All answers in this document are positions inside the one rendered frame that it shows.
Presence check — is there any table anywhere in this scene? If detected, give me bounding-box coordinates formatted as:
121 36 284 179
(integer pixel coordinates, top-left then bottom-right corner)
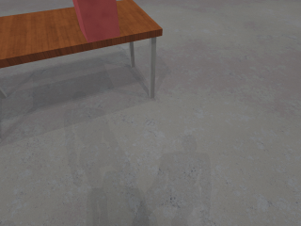
0 0 163 143

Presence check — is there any carton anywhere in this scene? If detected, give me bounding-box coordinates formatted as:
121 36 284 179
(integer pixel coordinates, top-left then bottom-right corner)
72 0 120 43

